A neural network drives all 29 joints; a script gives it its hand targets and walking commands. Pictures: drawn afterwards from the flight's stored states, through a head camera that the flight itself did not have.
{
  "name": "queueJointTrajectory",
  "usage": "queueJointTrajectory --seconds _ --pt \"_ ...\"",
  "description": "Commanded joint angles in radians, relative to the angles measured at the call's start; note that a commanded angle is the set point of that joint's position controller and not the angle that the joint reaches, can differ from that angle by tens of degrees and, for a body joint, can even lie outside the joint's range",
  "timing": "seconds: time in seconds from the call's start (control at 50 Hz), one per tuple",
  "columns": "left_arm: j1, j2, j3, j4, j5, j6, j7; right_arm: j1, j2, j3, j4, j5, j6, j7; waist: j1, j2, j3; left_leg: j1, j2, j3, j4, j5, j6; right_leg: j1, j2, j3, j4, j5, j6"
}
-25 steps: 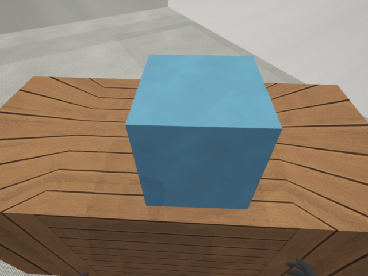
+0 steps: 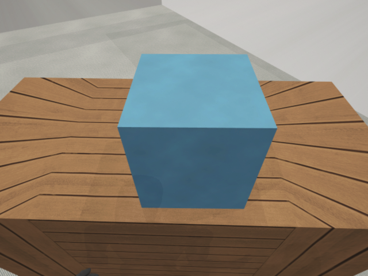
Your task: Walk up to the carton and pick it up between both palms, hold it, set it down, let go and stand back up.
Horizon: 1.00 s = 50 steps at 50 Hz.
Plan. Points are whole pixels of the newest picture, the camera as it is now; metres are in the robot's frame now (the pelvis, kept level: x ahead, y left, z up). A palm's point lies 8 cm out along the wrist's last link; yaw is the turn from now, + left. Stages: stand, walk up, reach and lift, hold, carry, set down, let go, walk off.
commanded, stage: stand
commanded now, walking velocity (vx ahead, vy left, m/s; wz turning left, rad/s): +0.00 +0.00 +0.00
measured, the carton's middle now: (193, 132) +0.47 +0.00 +0.07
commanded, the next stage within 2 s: none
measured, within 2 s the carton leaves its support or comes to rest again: neither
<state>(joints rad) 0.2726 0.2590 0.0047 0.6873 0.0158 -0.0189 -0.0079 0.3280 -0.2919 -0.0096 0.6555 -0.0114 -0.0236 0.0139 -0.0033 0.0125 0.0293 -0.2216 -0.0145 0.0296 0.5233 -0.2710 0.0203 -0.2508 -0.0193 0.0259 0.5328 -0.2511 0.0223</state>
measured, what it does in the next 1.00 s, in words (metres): stands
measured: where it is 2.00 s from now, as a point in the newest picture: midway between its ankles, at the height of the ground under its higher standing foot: outside the picture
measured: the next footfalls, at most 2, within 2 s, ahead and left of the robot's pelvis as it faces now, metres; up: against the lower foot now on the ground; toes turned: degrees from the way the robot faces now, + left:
none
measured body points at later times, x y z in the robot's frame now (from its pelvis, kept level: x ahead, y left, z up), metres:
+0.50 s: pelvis +0.00 -0.01 +0.00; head +0.00 -0.02 +0.45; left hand +0.10 +0.25 -0.11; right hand +0.09 -0.28 -0.11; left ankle +0.01 +0.11 -0.73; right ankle +0.02 -0.13 -0.73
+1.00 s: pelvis +0.00 -0.02 +0.00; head +0.00 -0.02 +0.45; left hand +0.09 +0.24 -0.11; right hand +0.07 -0.28 -0.12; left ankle +0.01 +0.11 -0.73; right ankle +0.02 -0.13 -0.73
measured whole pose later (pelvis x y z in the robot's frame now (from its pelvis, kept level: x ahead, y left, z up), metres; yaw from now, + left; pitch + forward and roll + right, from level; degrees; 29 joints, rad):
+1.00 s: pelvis +0.00 -0.02 +0.00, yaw +0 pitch -2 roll +0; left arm 0.30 0.26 -0.01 0.74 0.01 -0.01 0.00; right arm 0.35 -0.29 0.01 0.72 -0.01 -0.01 0.00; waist 0.00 0.01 0.03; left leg -0.22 0.01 0.00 0.51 -0.26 -0.01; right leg -0.25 0.01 0.01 0.52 -0.24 -0.01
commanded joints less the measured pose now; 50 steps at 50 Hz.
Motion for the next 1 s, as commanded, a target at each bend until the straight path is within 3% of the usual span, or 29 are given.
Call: queueJointTrajectory --seconds 0.0,0.98 --pt "-0.001 0.14 0.039 -0.074 -0.002 -0.017 0.005 0.013 -0.124 -0.038 -0.077 0.001 -0.017 -0.005 0.002 -0.013 -0.013 -0.026 0.11 -0.122 -0.115 0.073 0.015 0.009 -0.067 0.081 -0.081 0.091 -0.042" --pt "0.029 0.145 0.029 -0.02 -0.009 -0.007 0.012 0.05 -0.121 -0.021 0.003 0.002 -0.006 -0.02 0.002 -0.018 0.009 -0.015 0.104 -0.122 -0.109 0.039 0.001 -0.018 -0.06 0.094 -0.124 0.038 -0.052"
